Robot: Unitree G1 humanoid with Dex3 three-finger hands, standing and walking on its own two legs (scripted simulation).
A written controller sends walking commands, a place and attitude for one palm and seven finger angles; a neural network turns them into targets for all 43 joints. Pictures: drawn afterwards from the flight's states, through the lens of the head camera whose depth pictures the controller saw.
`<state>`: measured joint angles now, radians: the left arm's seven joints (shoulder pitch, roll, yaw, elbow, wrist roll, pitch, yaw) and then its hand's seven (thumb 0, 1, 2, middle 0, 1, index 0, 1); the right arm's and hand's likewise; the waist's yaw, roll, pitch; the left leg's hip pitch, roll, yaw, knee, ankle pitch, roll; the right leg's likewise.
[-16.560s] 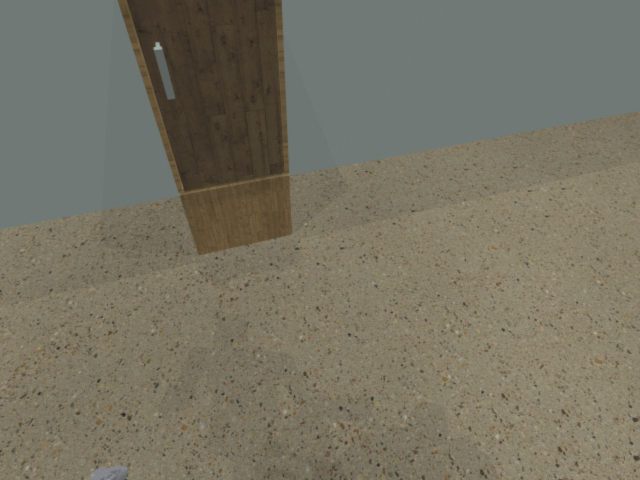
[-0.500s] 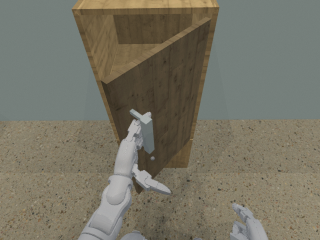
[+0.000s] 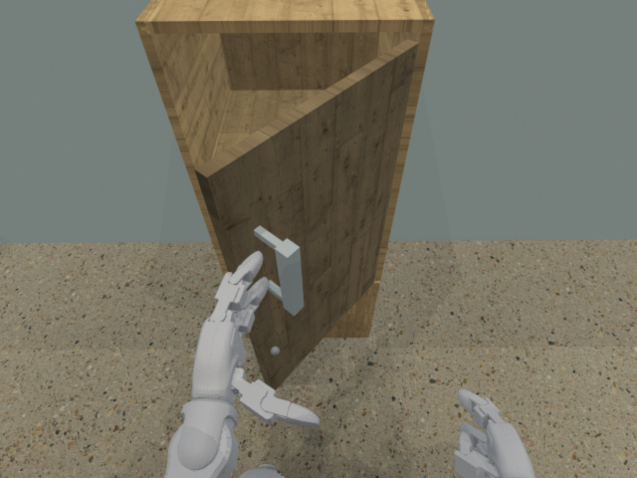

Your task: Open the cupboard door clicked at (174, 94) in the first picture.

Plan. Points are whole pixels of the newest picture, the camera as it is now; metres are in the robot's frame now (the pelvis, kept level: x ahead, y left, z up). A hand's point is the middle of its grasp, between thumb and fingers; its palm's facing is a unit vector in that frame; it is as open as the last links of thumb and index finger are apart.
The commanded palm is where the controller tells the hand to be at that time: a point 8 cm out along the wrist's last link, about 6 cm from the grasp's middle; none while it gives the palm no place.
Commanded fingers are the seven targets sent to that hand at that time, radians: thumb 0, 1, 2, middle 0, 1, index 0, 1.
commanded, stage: slide the hand sideways off the handle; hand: left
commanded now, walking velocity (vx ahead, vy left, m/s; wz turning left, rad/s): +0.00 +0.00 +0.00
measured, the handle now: (279, 271) +0.35 +0.07 +0.07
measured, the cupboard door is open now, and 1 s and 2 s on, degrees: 49 49 49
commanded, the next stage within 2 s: draw the hand back to the body in 0.50 s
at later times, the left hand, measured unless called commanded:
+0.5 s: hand (231, 390) +0.21 +0.11 +0.06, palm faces +0.05 -1.00 -0.05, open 16.3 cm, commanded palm +0.18 +0.16 +0.07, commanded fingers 0.00 -0.50 0.30 -0.15 -0.30 -0.15 -0.30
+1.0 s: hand (169, 383) +0.20 +0.16 +0.11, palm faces +0.04 -1.00 -0.06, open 16.3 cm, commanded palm +0.17 +0.21 +0.12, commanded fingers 0.00 -0.47 0.31 -0.15 -0.30 -0.15 -0.30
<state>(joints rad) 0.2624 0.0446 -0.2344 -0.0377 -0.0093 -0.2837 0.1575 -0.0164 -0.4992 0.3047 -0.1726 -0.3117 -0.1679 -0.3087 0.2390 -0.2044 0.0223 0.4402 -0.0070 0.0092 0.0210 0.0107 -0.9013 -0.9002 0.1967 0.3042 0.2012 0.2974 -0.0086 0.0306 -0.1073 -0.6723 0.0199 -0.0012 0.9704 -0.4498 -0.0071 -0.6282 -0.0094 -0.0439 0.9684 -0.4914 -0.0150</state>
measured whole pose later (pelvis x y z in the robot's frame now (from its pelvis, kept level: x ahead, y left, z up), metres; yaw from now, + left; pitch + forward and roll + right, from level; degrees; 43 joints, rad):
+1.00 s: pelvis +0.01 +0.00 +0.01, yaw +1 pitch +7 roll -1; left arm 0.59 0.20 0.05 -0.35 -0.22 -0.20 -0.11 -0.02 -0.50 0.30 -0.15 -0.30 -0.15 -0.30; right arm 0.29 -0.22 0.03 0.43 0.04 -0.07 -0.05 0.01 -0.90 -0.90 0.20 0.30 0.20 0.30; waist 0.00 0.05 -0.15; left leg -0.61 0.03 -0.03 0.95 -0.46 -0.01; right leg -0.55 0.00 -0.07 0.92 -0.50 -0.02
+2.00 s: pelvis +0.03 +0.00 +0.06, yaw +0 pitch -4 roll +0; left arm 0.46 0.32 0.33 -0.37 -0.07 -0.06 0.12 0.01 0.84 0.88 -0.20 -0.30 -0.20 -0.30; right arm 0.18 -0.23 0.02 0.63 0.00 -0.09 -0.08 0.01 -0.90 -0.90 0.20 0.30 0.20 0.30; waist 0.07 0.06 0.01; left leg -0.11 0.01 0.00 0.43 -0.25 -0.01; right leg -0.06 0.00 -0.04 0.40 -0.28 -0.01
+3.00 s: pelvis -0.06 +0.02 +0.05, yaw +1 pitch -1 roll -2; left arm 0.56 0.41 0.42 -0.53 -0.03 -0.17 0.15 0.01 0.89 0.90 -0.21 -0.30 -0.21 -0.30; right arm 0.20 -0.21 0.01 0.55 0.01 -0.03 -0.07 0.01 -0.90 -0.90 0.20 0.30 0.20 0.30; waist 0.00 0.01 0.05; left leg -0.41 0.01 -0.01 0.59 -0.21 0.03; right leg -0.32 0.00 -0.05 0.51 -0.18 0.01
